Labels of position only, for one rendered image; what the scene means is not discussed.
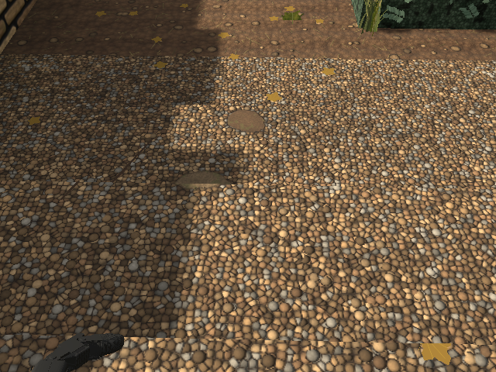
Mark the left robot hand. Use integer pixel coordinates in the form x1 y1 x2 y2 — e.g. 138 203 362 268
30 333 124 372

